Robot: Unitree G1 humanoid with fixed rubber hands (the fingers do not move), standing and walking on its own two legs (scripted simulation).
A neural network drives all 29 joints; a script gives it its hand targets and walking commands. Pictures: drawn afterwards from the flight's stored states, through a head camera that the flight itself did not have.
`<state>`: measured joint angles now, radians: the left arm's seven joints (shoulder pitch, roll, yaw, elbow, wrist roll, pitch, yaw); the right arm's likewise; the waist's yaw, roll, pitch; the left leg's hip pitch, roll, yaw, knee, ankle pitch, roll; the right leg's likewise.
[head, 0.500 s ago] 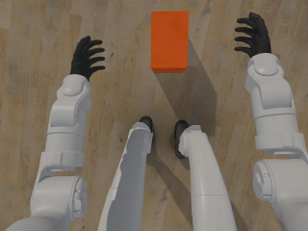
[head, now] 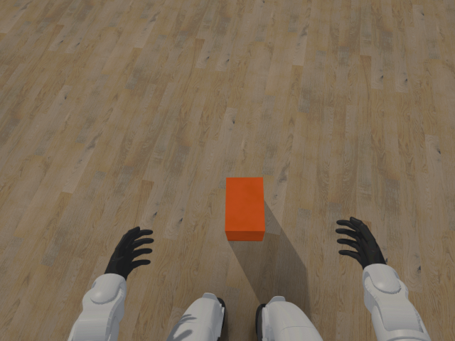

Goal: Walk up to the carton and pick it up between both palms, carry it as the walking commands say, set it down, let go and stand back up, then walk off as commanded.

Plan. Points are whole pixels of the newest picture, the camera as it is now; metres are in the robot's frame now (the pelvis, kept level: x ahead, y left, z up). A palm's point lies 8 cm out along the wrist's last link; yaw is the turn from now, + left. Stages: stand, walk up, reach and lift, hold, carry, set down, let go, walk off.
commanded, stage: let go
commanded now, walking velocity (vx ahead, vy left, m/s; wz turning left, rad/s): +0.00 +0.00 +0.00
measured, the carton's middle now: (244, 210) +0.52 +0.00 -0.65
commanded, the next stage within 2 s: stand in 0.64 s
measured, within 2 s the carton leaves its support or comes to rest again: neither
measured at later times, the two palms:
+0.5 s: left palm (113, 277) +0.20 +0.23 -0.04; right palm (389, 281) +0.21 -0.23 -0.05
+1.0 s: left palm (66, 292) +0.18 +0.30 -0.04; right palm (382, 298) +0.18 -0.21 -0.03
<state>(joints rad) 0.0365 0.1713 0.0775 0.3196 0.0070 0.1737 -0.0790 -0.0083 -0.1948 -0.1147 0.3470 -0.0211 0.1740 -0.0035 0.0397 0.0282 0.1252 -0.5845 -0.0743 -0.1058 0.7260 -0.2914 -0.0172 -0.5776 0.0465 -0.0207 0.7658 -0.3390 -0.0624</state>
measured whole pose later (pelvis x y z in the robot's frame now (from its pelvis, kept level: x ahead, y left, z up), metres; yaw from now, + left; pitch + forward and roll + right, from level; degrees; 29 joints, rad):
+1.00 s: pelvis +0.03 +0.04 +0.02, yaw +0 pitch -1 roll -1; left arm 0.25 0.30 0.04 0.61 0.04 -0.03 -0.01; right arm 0.24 -0.20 -0.07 0.61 -0.02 0.01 0.01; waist 0.01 -0.01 -0.14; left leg -0.30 -0.07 -0.11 0.63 -0.31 0.04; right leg -0.24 0.04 -0.01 0.58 -0.32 -0.02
